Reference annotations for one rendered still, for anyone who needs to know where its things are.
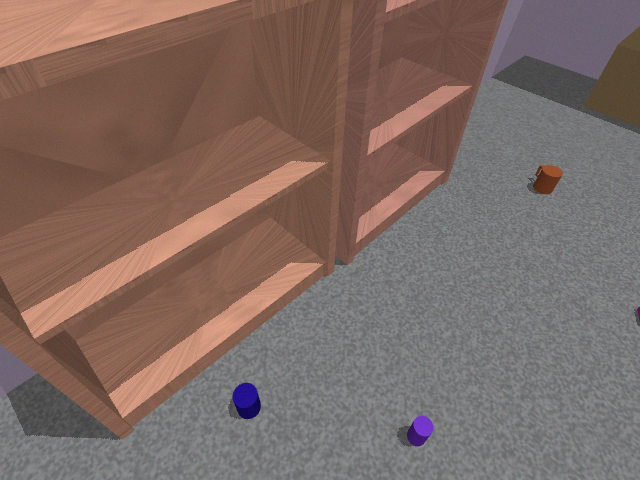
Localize bookshelf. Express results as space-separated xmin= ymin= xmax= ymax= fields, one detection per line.
xmin=335 ymin=0 xmax=508 ymax=265
xmin=0 ymin=0 xmax=353 ymax=439

